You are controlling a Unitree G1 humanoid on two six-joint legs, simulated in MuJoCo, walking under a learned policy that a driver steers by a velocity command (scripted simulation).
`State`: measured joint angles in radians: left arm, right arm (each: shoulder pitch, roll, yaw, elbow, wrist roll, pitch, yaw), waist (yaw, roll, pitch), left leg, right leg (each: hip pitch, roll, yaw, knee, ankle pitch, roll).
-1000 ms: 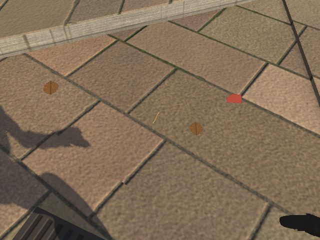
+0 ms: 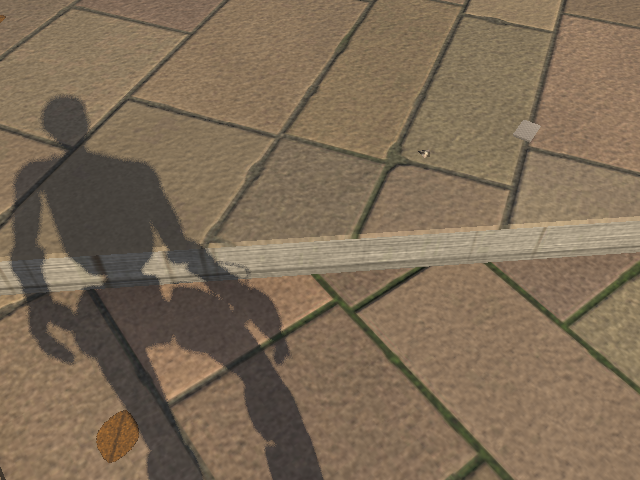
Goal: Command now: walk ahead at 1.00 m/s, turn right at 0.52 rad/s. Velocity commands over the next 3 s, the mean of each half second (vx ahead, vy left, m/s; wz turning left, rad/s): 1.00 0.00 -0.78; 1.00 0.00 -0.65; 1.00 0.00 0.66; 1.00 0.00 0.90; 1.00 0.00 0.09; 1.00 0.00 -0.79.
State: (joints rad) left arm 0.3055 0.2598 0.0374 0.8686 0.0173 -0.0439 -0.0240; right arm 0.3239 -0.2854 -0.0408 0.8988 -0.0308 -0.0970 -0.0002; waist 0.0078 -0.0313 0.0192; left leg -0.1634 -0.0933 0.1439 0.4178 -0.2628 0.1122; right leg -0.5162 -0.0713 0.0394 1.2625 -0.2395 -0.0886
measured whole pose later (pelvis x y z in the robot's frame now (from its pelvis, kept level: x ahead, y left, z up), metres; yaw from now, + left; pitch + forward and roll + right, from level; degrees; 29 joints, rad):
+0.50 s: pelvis +0.47 -0.05 +0.00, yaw -25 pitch +1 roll -1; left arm 0.46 0.31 0.07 0.90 0.01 -0.05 -0.01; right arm 0.01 -0.21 0.04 0.60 -0.06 -0.08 0.01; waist 0.07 -0.01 0.02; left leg -0.70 0.15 -0.12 0.94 -0.19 -0.06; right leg -0.10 0.22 0.10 0.39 -0.28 -0.17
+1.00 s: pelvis +0.87 -0.21 -0.01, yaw -43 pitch +3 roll +1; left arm -0.10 0.27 -0.02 0.56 0.04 -0.04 -0.06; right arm 0.59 -0.26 -0.03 0.94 -0.02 -0.10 0.01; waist -0.13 -0.04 0.01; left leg 0.14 0.02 0.11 0.17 -0.34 -0.04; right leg -0.68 -0.01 -0.01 0.72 -0.11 -0.10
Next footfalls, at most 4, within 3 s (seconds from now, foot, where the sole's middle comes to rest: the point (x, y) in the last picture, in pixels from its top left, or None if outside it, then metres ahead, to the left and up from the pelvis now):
0.26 right None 0.44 -0.07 -0.77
0.64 left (337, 328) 0.87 -0.01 -0.77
1.06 right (498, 295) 0.97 -0.42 -0.77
1.48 left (501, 162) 1.32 -0.46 -0.63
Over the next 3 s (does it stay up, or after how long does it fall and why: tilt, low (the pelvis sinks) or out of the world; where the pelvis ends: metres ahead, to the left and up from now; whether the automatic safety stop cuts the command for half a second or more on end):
stays up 2.63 -0.59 0.14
